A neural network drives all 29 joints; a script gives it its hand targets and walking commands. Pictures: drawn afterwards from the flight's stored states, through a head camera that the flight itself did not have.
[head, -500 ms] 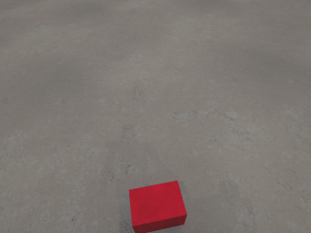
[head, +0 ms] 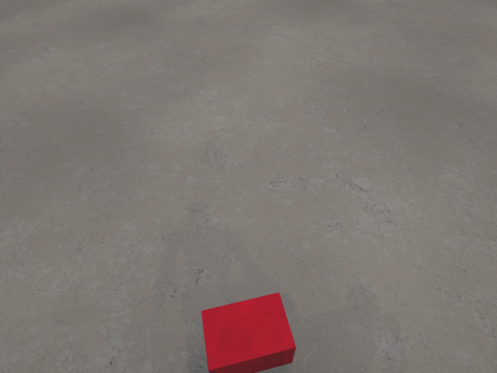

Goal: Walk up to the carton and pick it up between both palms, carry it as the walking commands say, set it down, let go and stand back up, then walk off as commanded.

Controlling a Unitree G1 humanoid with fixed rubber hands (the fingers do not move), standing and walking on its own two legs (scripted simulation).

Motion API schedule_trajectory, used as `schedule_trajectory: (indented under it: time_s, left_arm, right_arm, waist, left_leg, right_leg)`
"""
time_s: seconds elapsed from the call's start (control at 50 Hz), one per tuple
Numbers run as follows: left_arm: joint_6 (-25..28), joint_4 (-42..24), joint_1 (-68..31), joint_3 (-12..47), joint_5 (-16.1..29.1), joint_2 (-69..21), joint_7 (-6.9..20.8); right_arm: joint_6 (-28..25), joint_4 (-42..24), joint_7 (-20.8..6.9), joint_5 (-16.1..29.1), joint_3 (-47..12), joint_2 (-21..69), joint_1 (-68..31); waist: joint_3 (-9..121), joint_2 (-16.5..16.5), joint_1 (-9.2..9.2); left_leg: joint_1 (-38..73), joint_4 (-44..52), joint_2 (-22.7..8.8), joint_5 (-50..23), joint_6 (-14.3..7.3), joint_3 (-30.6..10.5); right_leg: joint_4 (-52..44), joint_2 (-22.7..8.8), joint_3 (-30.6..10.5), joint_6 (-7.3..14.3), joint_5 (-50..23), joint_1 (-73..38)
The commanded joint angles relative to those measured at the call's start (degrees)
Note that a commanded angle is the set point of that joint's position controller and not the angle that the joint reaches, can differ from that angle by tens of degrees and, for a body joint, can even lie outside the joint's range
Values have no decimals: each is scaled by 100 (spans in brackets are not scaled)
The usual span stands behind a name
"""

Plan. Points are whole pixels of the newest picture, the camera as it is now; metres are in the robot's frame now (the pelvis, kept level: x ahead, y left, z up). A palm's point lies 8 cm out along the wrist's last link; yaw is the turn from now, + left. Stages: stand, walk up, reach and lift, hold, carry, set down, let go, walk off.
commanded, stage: stand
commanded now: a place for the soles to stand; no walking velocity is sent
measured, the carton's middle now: (247, 337) +0.40 +0.04 -0.68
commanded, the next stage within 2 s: reach and lift in 0.14 s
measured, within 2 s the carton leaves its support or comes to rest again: neither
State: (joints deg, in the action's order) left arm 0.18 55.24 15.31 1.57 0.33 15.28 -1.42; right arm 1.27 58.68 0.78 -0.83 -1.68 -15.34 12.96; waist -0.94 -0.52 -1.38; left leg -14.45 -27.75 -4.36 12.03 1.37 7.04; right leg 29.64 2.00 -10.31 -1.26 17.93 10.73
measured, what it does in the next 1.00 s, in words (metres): lowers itself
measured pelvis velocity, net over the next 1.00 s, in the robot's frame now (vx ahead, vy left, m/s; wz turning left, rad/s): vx -0.04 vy -0.02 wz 0.03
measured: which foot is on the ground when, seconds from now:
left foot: down 0.00-1.00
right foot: down 0.00-1.00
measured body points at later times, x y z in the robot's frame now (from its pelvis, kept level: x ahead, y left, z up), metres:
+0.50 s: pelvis -0.02 +0.01 -0.02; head +0.07 +0.02 +0.42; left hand +0.13 +0.27 -0.14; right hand +0.16 -0.24 -0.14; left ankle +0.03 +0.13 -0.74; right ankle -0.02 -0.14 -0.74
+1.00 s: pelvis -0.04 -0.02 -0.07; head +0.10 +0.00 +0.36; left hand +0.19 +0.27 -0.18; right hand +0.24 -0.23 -0.18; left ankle +0.03 +0.14 -0.74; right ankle -0.02 -0.15 -0.74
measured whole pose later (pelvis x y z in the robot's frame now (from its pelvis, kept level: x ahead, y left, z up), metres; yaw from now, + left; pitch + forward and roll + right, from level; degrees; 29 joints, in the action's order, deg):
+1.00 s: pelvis -0.04 -0.02 -0.07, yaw +2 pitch +21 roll +0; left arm -11.8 33.6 -6.2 -8.9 2.5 15.1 3.9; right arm 13.0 36.2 -1.3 3.1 5.2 -12.4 -10.1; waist 4.8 0.5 2.5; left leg -58.2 -56.9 -1.8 19.5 3.2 -3.4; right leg 59.4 0.3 -1.4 -1.3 26.4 53.8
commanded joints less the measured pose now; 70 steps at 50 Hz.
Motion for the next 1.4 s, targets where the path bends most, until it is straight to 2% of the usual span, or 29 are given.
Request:
schedule_trajectory:
  time_s: [0.0, 0.12, 0.14, 0.18, 0.26, 0.28, 0.36, 0.38, 0.4, 0.42, 0.46, 0.64, 0.8, 0.82, 0.84, 0.88, 0.9, 0.92, 1.0, 1.06, 1.1, 1.14, 1.16, 1.2, 1.22, 1.32, 1.34, 1.36, 1.38]
  left_arm:
    - [53, -120, 231, -150, 18, 678, -60]
    - [51, -151, 177, -150, 6, 696, -60]
    - [-360, -3229, -3216, 97, 146, 783, 122]
    - [-1254, -2362, -1838, -388, -21, 942, 139]
    - [-2409, -2587, -1020, -593, -78, 781, 237]
    - [-2559, -2524, -705, -540, 32, 591, 238]
    - [-2470, -2875, -677, -829, -284, 578, 208]
    - [-2382, -3292, -1104, -642, -234, 397, 241]
    - [-2315, -2921, -821, -760, -250, 418, 206]
    - [-2193, -3387, -1120, -549, -191, 323, 266]
    - [-1946, -3615, -1290, -621, 3, 276, 239]
    - [-1453, -3500, -961, -834, 54, 133, 63]
    - [-1151, -3158, -1908, -1075, 126, 656, 360]
    - [-1177, -2736, -1654, -1010, 179, 558, 377]
    - [-1023, -3029, -2283, -1138, 200, 764, 419]
    - [-1031, -2734, -2334, -1242, 205, 683, 490]
    - [-974, -2957, -3071, -1432, 159, 991, 529]
    - [-1027, -2654, -2662, -1379, 180, 817, 563]
    - [-1207, -2739, -3751, -1281, 367, 921, 536]
    - [-1294, -2924, -4462, -1451, 396, 1172, 484]
    - [-1326, -2639, -4438, -1483, 491, 1213, 377]
    - [-1339, -2313, -4668, -1456, 573, 1054, 368]
    - [-1337, -2217, -4718, -1335, 638, 887, 340]
    - [-1219, -1796, -4943, -1387, 689, 938, 321]
    - [-1124, -1951, -5230, -1594, 648, 998, 293]
    - [-706, -1916, -5972, -1868, 633, 1020, 227]
    - [-670, -1812, -6323, -2003, 542, 1115, 234]
    - [-739, -1826, -6142, -1825, 685, 854, 221]
    - [-735, -1800, -6315, -2062, 466, 1085, 213]
  right_arm:
    - [-45, -176, 33, -8, 155, -780, 174]
    - [-32, -119, 14, -21, 157, -689, 265]
    - [144, -3805, -24, 760, 101, -1088, -3759]
    - [833, -2705, -33, 382, 217, -328, -2508]
    - [1848, -2024, -369, 102, 883, -876, -1034]
    - [1982, -2051, -353, -30, 960, -840, -694]
    - [1989, -2272, -488, -226, 751, -387, -874]
    - [1916, -2228, -500, -269, 887, -413, -973]
    - [1862, -2224, -522, -205, 750, -410, -1022]
    - [1796, -2498, -552, -204, 882, -356, -1152]
    - [1537, -2684, -603, -182, 1025, -684, -1547]
    - [1032, -2637, -631, 3, 1110, -654, -1281]
    - [1057, -2973, -371, 150, 857, -185, -2141]
    - [1055, -2644, -310, 231, 844, -92, -1968]
    - [1008, -2963, -284, 268, 777, -129, -2691]
    - [956, -2986, -222, 388, 767, -216, -2771]
    - [968, -3014, -206, 523, 752, -58, -3557]
    - [1020, -3056, -169, 357, 762, -206, -3299]
    - [1239, -2819, -131, 413, 977, -419, -4058]
    - [1364, -2939, -108, 439, 996, -540, -4930]
    - [1401, -2918, -120, 392, 1039, -710, -5020]
    - [1423, -2472, -168, 560, 915, -613, -5319]
    - [1357, -2239, -176, 508, 1002, -697, -5218]
    - [1228, -2008, -206, 398, 1112, -778, -5469]
    - [1106, -2115, -243, 516, 1025, -824, -5782]
    - [734, -1965, -364, 530, 1246, -910, -6396]
    - [708, -2152, -383, 549, 1299, -978, -7077]
    - [771, -1896, -398, 434, 1310, -971, -6631]
    - [749, -2040, -435, 437, 1383, -1150, -7074]
  waist:
    - [-67, 141, 42]
    - [-167, 130, -56]
    - [387, 269, 353]
    - [-43, 499, 314]
    - [459, -112, 12]
    - [405, 331, 8]
    - [372, 0, 296]
    - [450, -215, 65]
    - [452, -99, 267]
    - [725, -207, 88]
    - [1032, -415, 141]
    - [2783, 5, 261]
    - [2408, 580, 369]
    - [2235, 125, 343]
    - [2269, 388, 512]
    - [2024, 247, 435]
    - [2200, -44, 631]
    - [2603, 253, 467]
    - [2456, -93, 183]
    - [2795, -170, 377]
    - [3222, 238, 368]
    - [3164, -155, 634]
    - [3291, -30, 335]
    - [3326, 313, 263]
    - [3934, 247, 588]
    - [4438, 299, 518]
    - [4743, 91, 800]
    - [5061, 181, 440]
    - [5021, 17, 802]
  left_leg:
    - [751, 391, -397, -407, -350, -423]
    - [803, 417, -393, 104, -344, -429]
    - [-410, -492, 327, 1683, -314, -413]
    - [103, -697, 291, 1373, -277, -452]
    - [1097, -773, 657, 1110, 67, -380]
    - [1075, -844, 638, 978, 47, -438]
    - [441, -703, 569, 652, -52, -579]
    - [467, -773, 492, 594, 14, -623]
    - [184, -811, 531, 258, -27, -640]
    - [446, -986, 488, -634, -13, -748]
    - [114, -1266, 523, -455, 137, -764]
    - [-208, -2423, 602, -2987, 165, -975]
    - [-2217, -2513, 676, -789, 13, -617]
    - [-2206, -2440, 630, -620, -8, -615]
    - [-2360, -2570, 617, -519, -33, -633]
    - [-2558, -2696, 644, -204, 27, -547]
    - [-2727, -2713, 624, -4, 15, -543]
    - [-2481, -2632, 632, 36, 3, -487]
    - [-2747, -2769, 542, 745, 124, -438]
    - [-2810, -2691, 552, 963, 141, -440]
    - [-2915, -2686, 543, 859, 92, -471]
    - [-3071, -2805, 555, 491, 161, -445]
    - [-2933, -2797, 540, 331, 166, -454]
    - [-3031, -2872, 514, -75, 175, -528]
    - [-3086, -3081, 537, -386, 226, -522]
    - [-2869, -3177, 547, -1550, 208, -657]
    - [-2904, -3272, 564, -1463, 210, -580]
    - [-2785, -3169, 606, -1653, 235, -621]
    - [-2885, -3147, 581, -1559, 200, -611]
  right_leg:
    - [-476, -396, -265, 288, -1372, 819]
    - [-593, -355, -262, 269, -802, 1022]
    - [-224, -207, 917, 167, 1472, 2853]
    - [-180, -201, 1601, 135, 1243, 2810]
    - [-9, -329, 1430, 478, 1252, 3295]
    - [-22, -317, 1399, 481, 1164, 3354]
    - [213, -143, 1194, 373, 595, 2594]
    - [330, -108, 1293, 338, 503, 2743]
    - [361, -57, 1175, 301, 387, 2495]
    - [504, 23, 1253, 259, -169, 2609]
    - [892, 13, 1264, 269, -91, 2687]
    - [1912, 100, 1259, -38, -1294, 3779]
    - [1827, -79, 1075, -209, -1079, 3365]
    - [1738, -90, 1018, -184, -837, 3431]
    - [1948, -76, 1034, -178, -691, 3622]
    - [1792, -187, 971, -186, -358, 3948]
    - [1996, -180, 989, -189, -84, 4184]
    - [1856, -142, 1003, -219, -140, 3755]
    - [2148, -118, 1062, -99, 754, 4427]
    - [2305, -73, 1133, -75, 1074, 4559]
    - [2389, -24, 1137, -90, 876, 4392]
    - [2542, -68, 1094, -27, 720, 4649]
    - [2539, -18, 1217, -41, 616, 4880]
    - [2619, 51, 1156, -85, 358, 5116]
    - [2779, 8, 1137, -81, 146, 5030]
    - [2874, 205, 1203, -120, -555, 5808]
    - [2913, 152, 1166, -158, -390, 5871]
    - [2886, 202, 1279, -175, -742, 5508]
    - [2997, 217, 1239, -175, -472, 5894]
